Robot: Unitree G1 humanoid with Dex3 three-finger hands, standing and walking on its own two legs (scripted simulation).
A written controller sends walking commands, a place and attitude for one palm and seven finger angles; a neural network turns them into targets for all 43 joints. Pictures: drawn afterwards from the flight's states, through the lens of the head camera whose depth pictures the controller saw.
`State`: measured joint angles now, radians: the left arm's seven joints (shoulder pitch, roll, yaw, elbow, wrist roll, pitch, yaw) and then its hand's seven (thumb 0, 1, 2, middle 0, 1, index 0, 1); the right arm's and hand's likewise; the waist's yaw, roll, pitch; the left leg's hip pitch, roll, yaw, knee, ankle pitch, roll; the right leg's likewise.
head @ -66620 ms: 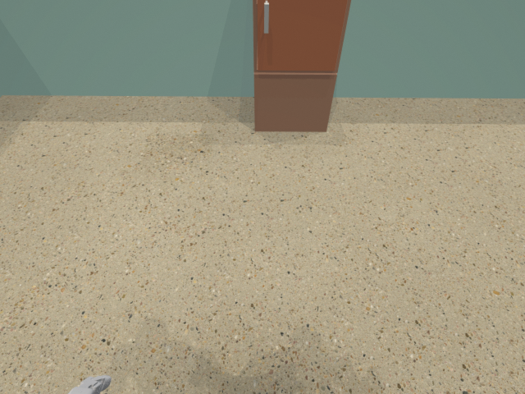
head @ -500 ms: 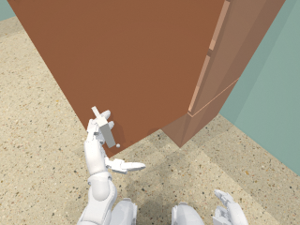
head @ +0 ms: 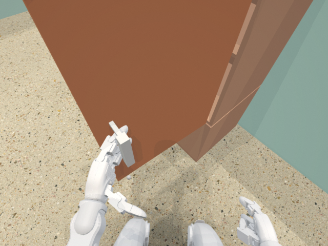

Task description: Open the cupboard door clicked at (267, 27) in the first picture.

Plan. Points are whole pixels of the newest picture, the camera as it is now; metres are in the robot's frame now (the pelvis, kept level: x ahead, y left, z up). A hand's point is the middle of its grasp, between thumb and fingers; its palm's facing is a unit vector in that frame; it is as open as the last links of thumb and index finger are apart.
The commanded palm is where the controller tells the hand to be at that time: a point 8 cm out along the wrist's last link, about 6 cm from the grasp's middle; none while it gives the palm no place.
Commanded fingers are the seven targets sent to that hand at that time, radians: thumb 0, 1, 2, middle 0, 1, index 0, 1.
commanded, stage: slide the hand sideways off the handle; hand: left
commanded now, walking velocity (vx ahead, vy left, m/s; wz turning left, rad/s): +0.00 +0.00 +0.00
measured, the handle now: (121, 144) +0.34 +0.13 +0.04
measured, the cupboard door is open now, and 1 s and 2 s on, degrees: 85 85 85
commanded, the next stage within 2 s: draw the hand back to the body in 0.74 s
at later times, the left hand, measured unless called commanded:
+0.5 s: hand (99, 197) +0.22 +0.16 +0.03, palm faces -0.02 -1.00 -0.03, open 16.2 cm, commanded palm +0.20 +0.22 +0.03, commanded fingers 0.00 -0.50 0.30 -0.15 -0.30 -0.15 -0.30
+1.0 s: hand (79, 206) +0.20 +0.18 +0.05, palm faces -0.08 -1.00 -0.03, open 16.3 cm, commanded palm +0.17 +0.25 +0.07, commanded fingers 0.00 -0.50 0.30 -0.15 -0.30 -0.15 -0.30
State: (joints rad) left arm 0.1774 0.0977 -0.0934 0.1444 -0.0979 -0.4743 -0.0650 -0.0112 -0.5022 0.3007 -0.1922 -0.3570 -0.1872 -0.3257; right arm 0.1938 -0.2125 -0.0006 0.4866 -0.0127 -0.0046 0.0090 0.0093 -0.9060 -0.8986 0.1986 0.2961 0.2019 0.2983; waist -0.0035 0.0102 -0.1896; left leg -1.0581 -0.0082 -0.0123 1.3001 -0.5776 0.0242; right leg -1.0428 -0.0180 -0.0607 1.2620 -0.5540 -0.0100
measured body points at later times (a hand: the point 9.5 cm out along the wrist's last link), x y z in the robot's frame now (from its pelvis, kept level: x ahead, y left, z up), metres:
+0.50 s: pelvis +0.01 -0.02 -0.01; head +0.10 -0.01 +0.43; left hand +0.22 +0.21 +0.03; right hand +0.21 -0.25 -0.10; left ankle +0.02 +0.10 -0.62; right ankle +0.03 -0.12 -0.62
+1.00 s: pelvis -0.01 -0.01 -0.01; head +0.06 +0.01 +0.43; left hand +0.20 +0.24 +0.05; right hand +0.19 -0.24 -0.08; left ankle +0.02 +0.10 -0.62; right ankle +0.03 -0.12 -0.62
